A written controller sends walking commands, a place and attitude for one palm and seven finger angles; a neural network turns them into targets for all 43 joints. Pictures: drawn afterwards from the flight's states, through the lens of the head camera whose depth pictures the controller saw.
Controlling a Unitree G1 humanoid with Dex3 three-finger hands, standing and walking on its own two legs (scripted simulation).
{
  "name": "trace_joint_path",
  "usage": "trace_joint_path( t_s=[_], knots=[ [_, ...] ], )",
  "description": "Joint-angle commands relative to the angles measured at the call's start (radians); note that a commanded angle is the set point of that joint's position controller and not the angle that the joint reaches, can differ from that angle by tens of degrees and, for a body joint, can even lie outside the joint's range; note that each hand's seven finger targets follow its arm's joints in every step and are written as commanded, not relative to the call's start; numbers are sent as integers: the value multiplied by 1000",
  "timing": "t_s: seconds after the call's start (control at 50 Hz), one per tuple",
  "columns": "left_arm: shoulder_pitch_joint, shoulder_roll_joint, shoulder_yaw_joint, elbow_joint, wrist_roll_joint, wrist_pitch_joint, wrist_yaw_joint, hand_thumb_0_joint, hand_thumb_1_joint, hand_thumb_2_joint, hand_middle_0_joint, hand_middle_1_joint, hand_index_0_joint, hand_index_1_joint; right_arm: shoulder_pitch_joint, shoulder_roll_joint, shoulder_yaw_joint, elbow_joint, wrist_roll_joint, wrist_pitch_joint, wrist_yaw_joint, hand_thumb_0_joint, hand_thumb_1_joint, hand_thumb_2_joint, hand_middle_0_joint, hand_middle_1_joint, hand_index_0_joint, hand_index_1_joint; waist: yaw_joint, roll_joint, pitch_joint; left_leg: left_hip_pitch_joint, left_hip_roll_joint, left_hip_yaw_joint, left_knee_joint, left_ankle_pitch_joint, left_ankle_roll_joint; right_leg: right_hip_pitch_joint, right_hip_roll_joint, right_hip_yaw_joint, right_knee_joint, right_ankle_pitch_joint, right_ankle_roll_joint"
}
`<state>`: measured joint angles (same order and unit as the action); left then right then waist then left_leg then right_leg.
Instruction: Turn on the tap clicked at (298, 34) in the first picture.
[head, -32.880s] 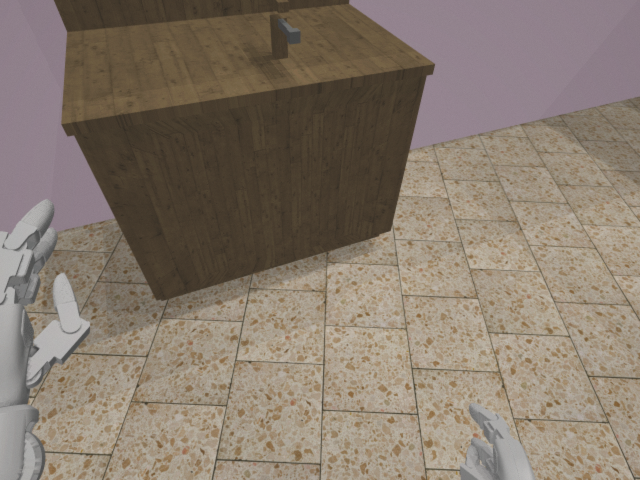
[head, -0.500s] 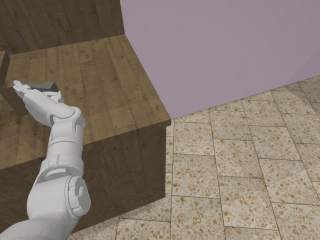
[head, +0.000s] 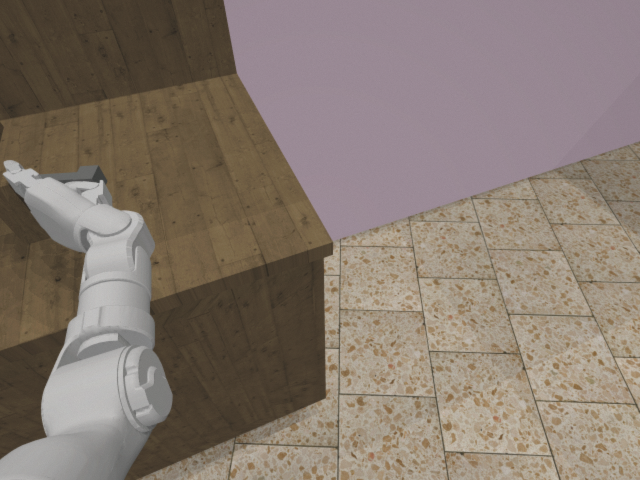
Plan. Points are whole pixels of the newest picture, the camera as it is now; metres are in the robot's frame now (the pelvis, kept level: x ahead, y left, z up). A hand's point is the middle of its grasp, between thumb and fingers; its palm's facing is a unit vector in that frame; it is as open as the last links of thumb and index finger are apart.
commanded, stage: lift the hand up off the lever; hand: left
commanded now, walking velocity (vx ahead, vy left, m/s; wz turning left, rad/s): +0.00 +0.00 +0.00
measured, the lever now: (90, 180) +0.49 +0.29 +0.14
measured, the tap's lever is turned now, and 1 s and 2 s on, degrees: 72 72 72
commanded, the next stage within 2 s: none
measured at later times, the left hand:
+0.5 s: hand (100, 183) +0.45 +0.25 +0.16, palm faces +0.82 -0.57 -0.08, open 7.8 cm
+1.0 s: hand (104, 171) +0.45 +0.24 +0.18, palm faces +0.82 -0.57 -0.08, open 7.8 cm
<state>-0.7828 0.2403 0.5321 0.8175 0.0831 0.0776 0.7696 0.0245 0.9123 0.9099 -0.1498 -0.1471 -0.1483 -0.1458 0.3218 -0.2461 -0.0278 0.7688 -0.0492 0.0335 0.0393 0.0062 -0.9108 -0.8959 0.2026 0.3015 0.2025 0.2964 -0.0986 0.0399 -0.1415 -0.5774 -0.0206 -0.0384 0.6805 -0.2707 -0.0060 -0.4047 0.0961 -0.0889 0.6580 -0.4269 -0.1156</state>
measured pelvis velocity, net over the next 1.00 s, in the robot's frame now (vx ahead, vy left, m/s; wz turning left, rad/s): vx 0.00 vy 0.01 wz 0.00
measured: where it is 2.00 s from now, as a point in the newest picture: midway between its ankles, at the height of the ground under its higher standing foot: outside the picture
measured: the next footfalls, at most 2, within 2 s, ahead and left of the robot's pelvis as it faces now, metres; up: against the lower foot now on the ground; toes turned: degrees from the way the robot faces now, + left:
none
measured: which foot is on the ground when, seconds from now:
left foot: down 0.00-1.00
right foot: down 0.00-1.00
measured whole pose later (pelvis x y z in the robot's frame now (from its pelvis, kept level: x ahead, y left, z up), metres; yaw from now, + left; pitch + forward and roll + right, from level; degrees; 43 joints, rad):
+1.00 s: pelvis +0.00 +0.01 +0.01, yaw +0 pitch +6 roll +1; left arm -0.78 0.17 0.45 0.67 0.04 0.27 0.79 0.01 0.90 0.89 -0.14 -0.14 -0.15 -0.15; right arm 0.27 -0.25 -0.02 0.80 -0.03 0.00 0.02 0.01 -0.91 -0.90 0.20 0.30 0.20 0.30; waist -0.06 0.04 -0.12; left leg -0.46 -0.03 -0.03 0.58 -0.23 0.00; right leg -0.29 0.08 -0.07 0.57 -0.39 -0.11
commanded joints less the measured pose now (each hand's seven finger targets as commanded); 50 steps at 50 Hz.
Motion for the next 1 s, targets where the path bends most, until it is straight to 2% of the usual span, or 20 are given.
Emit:
trace_joint_path(
  t_s=[0.0, 0.06, 0.1, 0.14, 0.22, 0.26, 0.28, 0.3, 0.36, 0.42, 0.48, 0.5, 0.6, 0.62, 0.7, 0.72, 0.76, 0.78, 0.82, 0.98],
  knots=[
    [-406, 245, -51, -263, 20, -36, -6, 0, 900, 900, -150, -150, -150, -150, -12, -137, -46, -109, 4, -35, -7, 0, -900, -900, 200, 300, 200, 300, 25, -16, -304, 257, 2, -4, -8, 279, 59, 112, -109, 89, -107, 647, 141],
    [-406, 222, -72, -241, 4, -4, -18, 0, 900, 900, -150, -150, -150, -150, -24, -141, -41, -107, 10, -36, -12, 0, -900, -900, 200, 300, 200, 300, 15, -57, -237, 230, 0, -1, -28, 233, 61, 106, -113, 95, -132, 620, 148],
    [-386, 237, -57, -267, -6, 7, -21, 0, 900, 900, -150, -150, -150, -150, -35, -143, -43, -110, 15, -36, -16, 0, -900, -900, 200, 300, 200, 300, 28, -41, -246, 246, 0, 0, -37, 239, 60, 121, -114, 93, -139, 616, 145],
    [-437, 198, -97, -291, -5, 7, -18, 0, 900, 900, -150, -150, -150, -150, -42, -137, -40, -103, 15, -45, -18, 0, -900, -900, 200, 300, 200, 300, 15, -32, -243, 276, 1, -2, -43, 245, 60, 93, -108, 90, -143, 588, 141],
    [-479, 164, -130, -335, 4, 3, -4, 0, 900, 900, -150, -150, -150, -150, -55, -129, -41, -91, 12, -60, -14, 0, -900, -900, 200, 300, 200, 300, 12, 23, -250, 341, 7, -14, -44, 273, 57, 44, -94, 76, -142, 514, 122],
    [-500, 160, -137, -329, 7, 8, 3, 0, 900, 900, -150, -150, -150, -150, -58, -130, -41, -85, 9, -63, -14, 0, -900, -900, 200, 300, 200, 300, 8, 20, -252, 346, 9, -19, -45, 267, 53, 30, -91, 74, -144, 481, 118],
    [-483, 171, -118, -326, 5, 11, 8, 0, 900, 900, -150, -150, -150, -150, -58, -130, -42, -87, 8, -64, -15, 0, -900, -900, 200, 300, 200, 300, 16, -10, -267, 342, 7, -18, -45, 274, 53, 51, -91, 74, -142, 497, 119],
    [-455, 179, -107, -322, 1, 18, 7, 0, 900, 900, -150, -150, -150, -150, -63, -133, -44, -89, 8, -61, -16, 0, -900, -900, 200, 300, 200, 300, 28, -1, -275, 348, 8, -18, -48, 287, 51, 60, -90, 70, -141, 496, 115],
    [-472, 140, -132, -316, -3, 42, 11, 0, 900, 900, -150, -150, -150, -150, -72, -125, -40, -89, 9, -60, -17, 0, -900, -900, 200, 300, 200, 300, 22, -16, -284, 355, 8, -16, -50, 308, 47, 68, -91, 70, -138, 518, 117],
    [-452, 174, -98, -285, -4, 68, 17, 0, 900, 900, -150, -150, -150, -150, -76, -129, -36, -91, 11, -53, -18, 0, -900, -900, 200, 300, 200, 300, 34, -41, -269, 335, 10, -16, -63, 305, 46, 82, -92, 66, -139, 510, 116],
    [-528, 146, -133, -293, 8, 82, 25, 0, 900, 900, -150, -150, -150, -150, -85, -124, -33, -90, 9, -57, -18, 0, -900, -900, 200, 300, 200, 300, 19, -40, -243, 329, 11, -15, -66, 281, 47, 63, -92, 68, -150, 480, 117],
    [-533, 148, -129, -305, 12, 80, 27, 0, 900, 900, -150, -150, -150, -150, -85, -124, -35, -88, 8, -59, -16, 0, -900, -900, 200, 300, 200, 300, 26, -6, -247, 351, 13, -19, -67, 295, 46, 49, -86, 62, -150, 454, 107],
    [-535, 188, -97, -320, 26, 81, 40, 0, 900, 900, -150, -150, -150, -150, -76, -123, -38, -86, 3, -61, -16, 0, -900, -900, 200, 300, 200, 300, 33, -15, -292, 354, 15, -21, -63, 315, 43, 78, -87, 65, -141, 483, 109],
    [-540, 157, -125, -341, 29, 79, 38, 0, 900, 900, -150, -150, -150, -150, -78, -118, -38, -87, 4, -64, -14, 0, -900, -900, 200, 300, 200, 300, 32, 14, -303, 378, 16, -20, -63, 338, 40, 70, -83, 65, -138, 483, 105],
    [-494, 194, -90, -342, 21, 94, 34, 0, 900, 900, -150, -150, -150, -150, -76, -125, -39, -87, 5, -62, -19, 0, -900, -900, 200, 300, 200, 300, 40, -24, -296, 354, 15, -14, -67, 335, 44, 114, -90, 69, -143, 531, 114],
    [-483, 165, -111, -354, 14, 99, 28, 0, 900, 900, -150, -150, -150, -150, -81, -120, -37, -93, 9, -64, -19, 0, -900, -900, 200, 300, 200, 300, 42, -22, -289, 350, 13, -10, -74, 332, 44, 118, -91, 71, -145, 539, 115],
    [-479, 161, -117, -328, 7, 117, 22, 0, 900, 900, -150, -150, -150, -150, -87, -124, -36, -90, 11, -65, -24, 0, -900, -900, 200, 300, 200, 300, 36, -51, -254, 331, 12, -6, -85, 297, 47, 120, -94, 73, -160, 524, 120],
    [-500, 143, -137, -329, 5, 123, 19, 0, 900, 900, -150, -150, -150, -150, -92, -123, -34, -87, 13, -68, -24, 0, -900, -900, 200, 300, 200, 300, 27, -45, -233, 331, 11, -4, -87, 284, 48, 108, -95, 75, -168, 515, 121],
    [-510, 132, -149, -355, 2, 127, 17, 0, 900, 900, -150, -150, -150, -150, -95, -120, -36, -86, 17, -74, -24, 0, -900, -900, 200, 300, 200, 300, 34, -6, -238, 364, 14, -9, -95, 291, 46, 94, -89, 71, -171, 476, 111],
    [-462, 190, -94, -382, -8, 152, 25, 0, 900, 900, -150, -150, -150, -150, -106, -121, -32, -90, 18, -75, -33, 0, -900, -900, 200, 300, 200, 300, 55, -56, -268, 326, 5, 8, -104, 293, 48, 185, -112, 89, -174, 611, 136]
  ],
)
